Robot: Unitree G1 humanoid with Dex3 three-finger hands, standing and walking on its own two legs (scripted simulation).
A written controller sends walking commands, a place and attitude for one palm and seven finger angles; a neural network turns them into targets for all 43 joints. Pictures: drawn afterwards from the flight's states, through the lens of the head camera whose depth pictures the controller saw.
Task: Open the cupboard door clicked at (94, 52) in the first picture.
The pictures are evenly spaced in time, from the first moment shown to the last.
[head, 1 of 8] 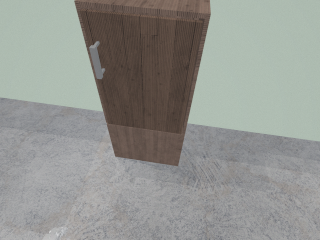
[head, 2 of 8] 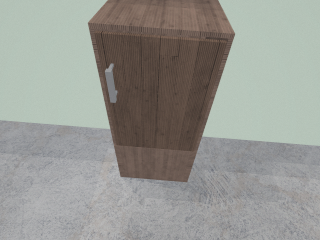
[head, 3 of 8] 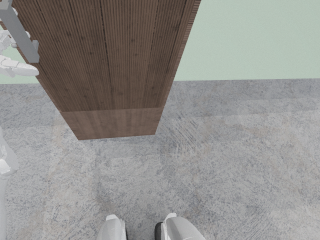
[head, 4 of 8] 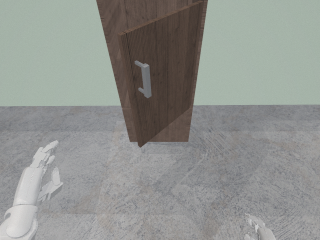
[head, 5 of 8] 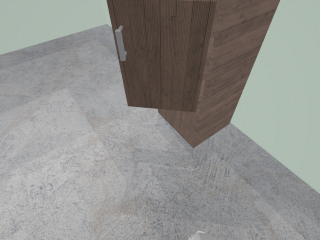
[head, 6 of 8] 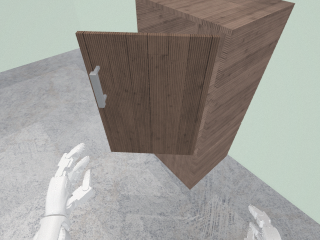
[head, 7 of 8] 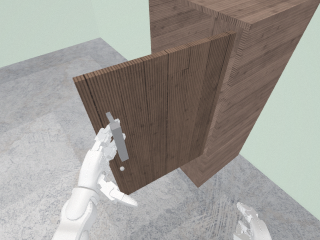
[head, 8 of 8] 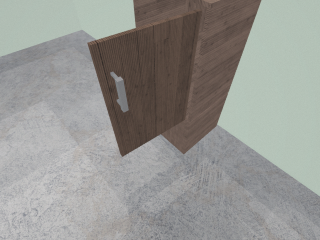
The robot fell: no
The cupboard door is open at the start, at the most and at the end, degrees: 0 85 84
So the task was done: yes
